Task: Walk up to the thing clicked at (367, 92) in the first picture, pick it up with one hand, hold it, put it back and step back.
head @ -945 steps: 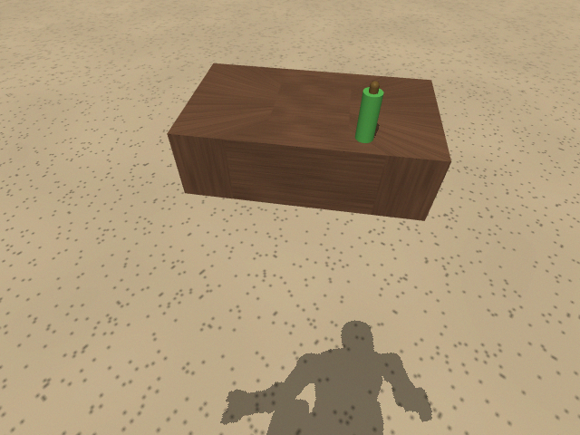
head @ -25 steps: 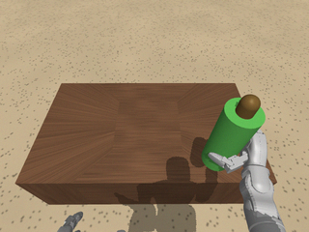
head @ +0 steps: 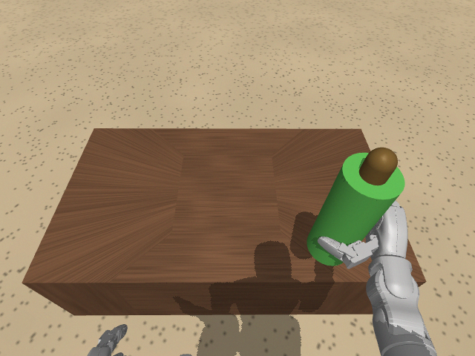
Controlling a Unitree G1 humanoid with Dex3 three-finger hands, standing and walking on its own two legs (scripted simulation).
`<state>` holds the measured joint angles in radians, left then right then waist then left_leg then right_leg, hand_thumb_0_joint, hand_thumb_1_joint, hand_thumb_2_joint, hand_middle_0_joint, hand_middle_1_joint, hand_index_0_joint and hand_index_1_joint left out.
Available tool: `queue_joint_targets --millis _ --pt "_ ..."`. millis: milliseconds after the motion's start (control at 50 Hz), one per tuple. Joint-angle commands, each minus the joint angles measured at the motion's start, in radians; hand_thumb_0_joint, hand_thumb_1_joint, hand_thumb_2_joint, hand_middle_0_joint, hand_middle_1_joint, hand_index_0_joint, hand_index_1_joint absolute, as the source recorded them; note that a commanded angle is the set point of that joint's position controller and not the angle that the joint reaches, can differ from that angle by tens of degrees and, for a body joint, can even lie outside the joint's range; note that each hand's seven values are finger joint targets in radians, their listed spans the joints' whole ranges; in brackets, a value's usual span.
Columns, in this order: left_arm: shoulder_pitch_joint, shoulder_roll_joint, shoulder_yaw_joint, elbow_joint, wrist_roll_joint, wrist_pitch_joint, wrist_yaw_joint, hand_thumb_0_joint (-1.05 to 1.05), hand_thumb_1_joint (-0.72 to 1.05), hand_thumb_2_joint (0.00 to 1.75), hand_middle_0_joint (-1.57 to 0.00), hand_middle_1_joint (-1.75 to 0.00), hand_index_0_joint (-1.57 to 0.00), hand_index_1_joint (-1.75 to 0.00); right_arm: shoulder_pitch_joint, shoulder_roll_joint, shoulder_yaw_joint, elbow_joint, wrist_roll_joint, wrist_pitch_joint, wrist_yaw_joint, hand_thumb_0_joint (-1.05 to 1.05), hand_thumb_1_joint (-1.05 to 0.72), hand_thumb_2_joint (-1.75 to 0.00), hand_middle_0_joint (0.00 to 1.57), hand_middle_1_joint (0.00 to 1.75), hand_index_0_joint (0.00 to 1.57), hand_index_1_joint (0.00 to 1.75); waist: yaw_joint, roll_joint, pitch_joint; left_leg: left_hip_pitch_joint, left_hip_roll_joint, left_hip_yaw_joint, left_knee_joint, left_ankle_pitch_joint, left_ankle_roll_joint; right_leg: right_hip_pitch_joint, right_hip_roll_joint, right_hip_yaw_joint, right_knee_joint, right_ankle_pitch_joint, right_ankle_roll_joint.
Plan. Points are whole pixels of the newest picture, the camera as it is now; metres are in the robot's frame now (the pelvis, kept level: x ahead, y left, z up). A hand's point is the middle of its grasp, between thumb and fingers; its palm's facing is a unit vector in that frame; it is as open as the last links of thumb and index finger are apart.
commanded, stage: hold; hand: right
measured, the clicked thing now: (350, 209) +0.33 -0.16 +0.10
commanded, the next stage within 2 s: crouch in 0.30 s
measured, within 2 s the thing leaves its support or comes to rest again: neither
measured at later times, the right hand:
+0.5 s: hand (347, 221) +0.33 -0.17 +0.06, palm faces +0.19 +0.98 -0.01, open 11.2 cm
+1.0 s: hand (331, 219) +0.42 -0.20 -0.08, palm faces +0.20 +0.98 -0.03, open 11.2 cm
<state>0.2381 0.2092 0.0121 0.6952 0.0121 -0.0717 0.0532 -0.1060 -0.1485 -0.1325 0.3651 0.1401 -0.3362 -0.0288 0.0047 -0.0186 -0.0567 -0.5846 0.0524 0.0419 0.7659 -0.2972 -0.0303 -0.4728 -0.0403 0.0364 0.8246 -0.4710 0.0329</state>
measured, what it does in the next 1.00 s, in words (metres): lowers itself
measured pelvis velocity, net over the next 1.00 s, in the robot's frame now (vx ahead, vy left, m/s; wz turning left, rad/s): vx -0.03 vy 0.00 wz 0.00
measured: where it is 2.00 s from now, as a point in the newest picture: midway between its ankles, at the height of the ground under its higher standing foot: outside the picture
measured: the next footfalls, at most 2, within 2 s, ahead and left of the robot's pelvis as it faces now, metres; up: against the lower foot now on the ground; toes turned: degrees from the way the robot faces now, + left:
none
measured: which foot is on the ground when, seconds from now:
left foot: down 0.00-1.00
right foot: down 0.00-1.00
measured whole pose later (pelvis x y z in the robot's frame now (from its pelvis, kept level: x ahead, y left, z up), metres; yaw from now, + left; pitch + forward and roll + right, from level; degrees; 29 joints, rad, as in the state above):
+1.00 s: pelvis -0.03 +0.00 -0.10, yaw +0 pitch +26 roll +1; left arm 0.23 0.24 0.02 0.71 0.06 -0.08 0.00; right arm -0.61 -0.30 -0.37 0.94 0.09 -0.59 0.05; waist 0.10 0.00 -0.15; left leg -1.30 0.07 0.02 1.28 -0.43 -0.03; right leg -1.18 -0.02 0.05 1.37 -0.64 0.04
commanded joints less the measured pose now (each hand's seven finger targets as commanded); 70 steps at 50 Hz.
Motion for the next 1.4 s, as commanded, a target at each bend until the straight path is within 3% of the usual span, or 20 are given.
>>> queue_joint_targets --millis 0,40,80,280,460,580,620,720,800,840,860,920,940,1000,1060,1080,1100,1160,1240,1380 --pt "-0.034 0.128 0.04 -0.139 -0.005 -0.038 0.006 0.0 0.9 0.9 -0.2 -0.3 -0.2 -0.3 -0.302 -0.145 -0.084 -0.256 0.012 -0.07 -0.007 0.0 -0.02 -1.29 1.28 1.44 1.33 1.44 -0.003 0.014 -0.263 0.261 -0.036 0.017 -0.082 0.179 0.03 -0.022 0.03 -0.027 -0.142 0.269 -0.025" --pt "-0.032 0.133 0.043 -0.135 -0.005 -0.036 0.006 0.0 0.91 0.89 -0.2 -0.3 -0.2 -0.3 -0.233 -0.108 -0.048 -0.204 0.009 -0.064 0.002 0.0 -0.06 -1.29 1.29 1.44 1.33 1.44 -0.003 0.014 -0.221 0.249 -0.036 0.017 -0.078 0.187 0.033 -0.033 0.032 -0.031 -0.142 0.284 -0.021" --pt "-0.035 0.134 0.048 -0.135 -0.003 -0.038 0.007 0.0 0.9 0.89 -0.2 -0.31 -0.2 -0.3 -0.296 -0.11 -0.038 -0.249 0.006 -0.073 0.0 0.0 -0.06 -1.29 1.27 1.43 1.32 1.43 0.011 0.011 -0.247 0.254 -0.034 0.011 -0.08 0.183 0.032 -0.022 0.033 -0.034 -0.137 0.26 -0.026" --pt "-0.039 0.124 0.043 -0.129 -0.003 -0.037 0.011 0.0 0.9 0.9 -0.2 -0.3 -0.2 -0.3 -0.253 -0.13 -0.082 -0.222 0.011 -0.075 -0.002 0.0 -0.06 -1.3 1.29 1.45 1.34 1.45 0.001 0.038 -0.247 0.279 -0.031 0.005 -0.087 0.199 0.023 -0.036 0.037 -0.041 -0.123 0.266 -0.032" --pt "-0.044 0.133 0.046 -0.118 -0.002 -0.043 0.012 0.0 0.89 0.92 -0.19 -0.3 -0.19 -0.3 -0.289 -0.104 -0.044 -0.145 0.011 -0.074 0.02 0.0 -0.05 -1.2 1.26 1.37 1.3 1.37 0.022 0.033 -0.175 0.198 -0.033 0.009 -0.081 0.122 0.028 -0.076 0.031 -0.032 -0.133 0.196 -0.033" --pt "-0.034 0.132 0.048 -0.092 0.012 -0.053 0.002 0.0 0.89 0.92 -0.2 -0.3 -0.19 -0.31 -0.395 -0.121 -0.096 0.011 0.005 -0.127 0.028 0.0 -0.06 -1.19 1.24 1.35 1.28 1.35 0.042 0.058 -0.17 0.103 -0.024 -0.008 -0.02 0.095 0.026 -0.178 0.033 -0.029 -0.06 0.157 -0.043" --pt "-0.033 0.135 0.051 -0.081 0.02 -0.057 -0.002 0.0 0.89 0.92 -0.2 -0.3 -0.2 -0.31 -0.47 -0.16 -0.144 0.062 0.001 -0.167 0.025 0.0 -0.07 -1.21 1.25 1.36 1.28 1.36 0.043 0.055 -0.188 0.052 -0.016 -0.028 0.022 0.043 0.023 -0.25 0.037 -0.029 -0.007 0.102 -0.048" --pt "0.008 0.146 0.054 -0.071 0.036 -0.068 -0.013 0.0 0.89 0.91 -0.2 -0.31 -0.2 -0.31 -0.628 -0.197 -0.156 0.201 -0.03 -0.265 0.023 0.0 -0.03 -1.23 1.23 1.37 1.27 1.37 0.069 0.02 -0.356 -0.096 -0.017 -0.035 0.205 0.063 0.029 -0.391 0.043 -0.022 0.148 0.106 -0.04" --pt "0.054 0.173 0.058 -0.082 0.041 -0.061 -0.022 0.0 0.89 0.92 -0.2 -0.31 -0.19 -0.31 -0.756 -0.313 -0.225 0.237 -0.043 -0.32 0.044 0.0 -0.06 -1.26 1.25 1.4 1.29 1.4 0.06 -0.048 -0.597 -0.103 -0.012 -0.046 0.32 0.167 0.041 -0.456 0.051 -0.032 0.256 0.195 -0.025" --pt "0.064 0.178 0.056 -0.072 0.042 -0.05 -0.029 0.0 0.88 0.92 -0.19 -0.3 -0.19 -0.31 -0.761 -0.28 -0.221 0.35 -0.037 -0.321 0.063 0.0 -0.06 -1.26 1.24 1.39 1.29 1.39 0.078 -0.035 -0.569 -0.167 -0.012 -0.039 0.369 0.175 0.048 -0.547 0.055 -0.028 0.297 0.204 -0.023" --pt "0.067 0.183 0.055 -0.073 0.045 -0.048 -0.034 0.0 0.88 0.93 -0.2 -0.3 -0.19 -0.31 -0.742 -0.297 -0.249 0.398 -0.034 -0.322 0.066 0.0 -0.05 -1.25 1.24 1.39 1.28 1.39 0.064 -0.04 -0.557 -0.189 -0.012 -0.039 0.381 0.155 0.051 -0.58 0.054 -0.027 0.309 0.189 -0.022" --pt "0.096 0.214 0.072 -0.077 0.048 -0.036 -0.042 0.0 0.87 0.93 -0.2 -0.3 -0.19 -0.31 -0.894 -0.353 -0.272 0.314 -0.039 -0.339 0.08 0.0 -0.08 -1.26 1.25 1.39 1.29 1.39 0.076 -0.096 -0.676 -0.243 -0.013 -0.031 0.428 0.158 0.061 -0.536 0.051 -0.011 0.341 0.232 -0.015" --pt "0.092 0.211 0.064 -0.077 0.043 -0.03 -0.046 0.0 0.88 0.92 -0.2 -0.3 -0.19 -0.31 -0.861 -0.339 -0.278 0.401 -0.039 -0.328 0.088 0.0 -0.08 -1.26 1.25 1.39 1.29 1.39 0.086 -0.06 -0.647 -0.253 -0.013 -0.025 0.432 0.158 0.059 -0.557 0.05 -0.006 0.351 0.23 -0.017" --pt "0.122 0.207 0.071 -0.064 0.043 -0.018 -0.055 0.0 0.87 0.93 -0.2 -0.3 -0.19 -0.31 -0.883 -0.308 -0.256 0.381 -0.037 -0.33 0.101 0.0 -0.06 -1.25 1.24 1.38 1.28 1.38 0.099 -0.048 -0.686 -0.24 -0.009 -0.033 0.475 0.221 0.065 -0.625 0.05 -0.015 0.399 0.261 -0.021" --pt "0.119 0.222 0.067 -0.066 0.037 -0.008 -0.061 0.0 0.89 0.92 -0.2 -0.31 -0.2 -0.31 -0.854 -0.357 -0.313 0.505 -0.047 -0.314 0.102 0.0 -0.06 -1.26 1.25 1.39 1.29 1.39 0.118 0.0 -0.656 -0.285 -0.012 -0.03 0.491 0.183 0.059 -0.684 0.053 -0.01 0.437 0.215 -0.029" --pt "0.124 0.226 0.077 -0.058 0.043 -0.004 -0.065 0.0 0.89 0.92 -0.2 -0.3 -0.2 -0.31 -0.926 -0.337 -0.287 0.456 -0.045 -0.322 0.1 0.0 -0.07 -1.26 1.23 1.38 1.28 1.38 0.127 -0.007 -0.614 -0.347 -0.014 -0.025 0.503 0.124 0.061 -0.717 0.05 -0.003 0.435 0.158 -0.03" --pt "0.128 0.231 0.077 -0.056 0.043 -0.003 -0.067 0.0 0.89 0.92 -0.21 -0.3 -0.2 -0.31 -0.945 -0.386 -0.327 0.455 -0.049 -0.33 0.094 0.0 -0.1 -1.25 1.24 1.38 1.28 1.38 0.12 -0.017 -0.634 -0.374 -0.014 -0.026 0.513 0.093 0.062 -0.721 0.05 0.0 0.445 0.134 -0.031" --pt "0.124 0.217 0.064 -0.071 0.05 0.006 -0.075 0.0 0.89 0.91 -0.2 -0.3 -0.2 -0.31 -0.974 -0.438 -0.359 0.447 -0.064 -0.345 0.084 0.0 -0.11 -1.28 1.26 1.4 1.3 1.4 0.114 -0.042 -0.66 -0.408 -0.013 -0.03 0.538 0.05 0.063 -0.753 0.049 -0.006 0.473 0.091 -0.035" --pt "0.132 0.223 0.062 -0.069 0.057 0.012 -0.075 0.0 0.89 0.91 -0.2 -0.3 -0.2 -0.31 -1.035 -0.478 -0.376 0.462 -0.084 -0.35 0.084 0.0 -0.11 -1.25 1.24 1.38 1.28 1.38 0.128 -0.082 -0.711 -0.447 -0.01 -0.035 0.576 0.03 0.063 -0.785 0.052 -0.012 0.514 0.065 -0.038" --pt "0.159 0.244 0.06 -0.064 0.063 0.021 -0.071 0.0 0.89 0.91 -0.2 -0.3 -0.2 -0.31 -1.123 -0.483 -0.35 0.51 -0.105 -0.312 0.101 0.0 -0.09 -1.25 1.23 1.37 1.27 1.37 0.161 -0.135 -0.737 -0.557 -0.007 -0.025 0.635 0.023 0.067 -0.801 0.049 0.0 0.572 0.074 -0.031"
